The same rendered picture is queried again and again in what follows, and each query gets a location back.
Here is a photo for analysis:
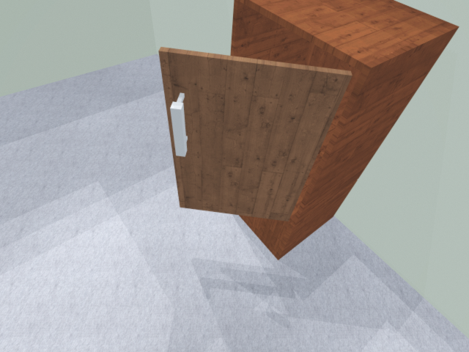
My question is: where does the handle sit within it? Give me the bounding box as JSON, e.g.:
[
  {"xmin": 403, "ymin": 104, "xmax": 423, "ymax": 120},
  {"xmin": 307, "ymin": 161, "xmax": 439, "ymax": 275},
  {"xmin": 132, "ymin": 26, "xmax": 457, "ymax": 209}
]
[{"xmin": 170, "ymin": 93, "xmax": 188, "ymax": 157}]

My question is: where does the cupboard door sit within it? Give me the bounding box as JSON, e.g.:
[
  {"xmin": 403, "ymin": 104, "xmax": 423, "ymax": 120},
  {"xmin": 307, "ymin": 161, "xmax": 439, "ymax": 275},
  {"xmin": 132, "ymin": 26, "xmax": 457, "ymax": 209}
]
[{"xmin": 158, "ymin": 47, "xmax": 352, "ymax": 221}]

